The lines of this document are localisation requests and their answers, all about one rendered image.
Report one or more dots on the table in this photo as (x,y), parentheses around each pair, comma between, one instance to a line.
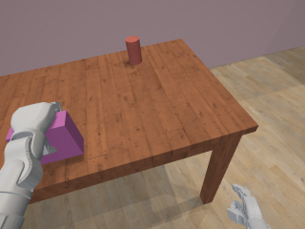
(132,117)

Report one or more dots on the robot left hand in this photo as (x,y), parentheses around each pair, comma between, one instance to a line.
(38,116)

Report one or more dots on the robot right hand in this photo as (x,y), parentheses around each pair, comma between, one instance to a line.
(249,208)

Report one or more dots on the left robot forearm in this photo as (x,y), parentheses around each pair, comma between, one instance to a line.
(21,172)

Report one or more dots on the right robot forearm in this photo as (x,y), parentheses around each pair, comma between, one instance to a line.
(257,223)

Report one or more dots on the sponge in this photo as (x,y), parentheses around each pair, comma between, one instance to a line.
(62,135)

